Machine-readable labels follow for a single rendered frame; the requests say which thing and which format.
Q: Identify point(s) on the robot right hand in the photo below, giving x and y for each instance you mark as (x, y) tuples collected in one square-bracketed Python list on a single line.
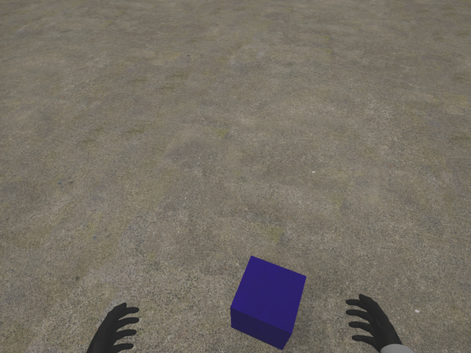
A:
[(379, 325)]

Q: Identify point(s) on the robot left hand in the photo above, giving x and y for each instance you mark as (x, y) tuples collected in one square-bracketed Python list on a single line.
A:
[(106, 334)]

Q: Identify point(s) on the carton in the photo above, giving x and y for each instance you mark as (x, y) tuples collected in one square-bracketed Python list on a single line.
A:
[(266, 303)]

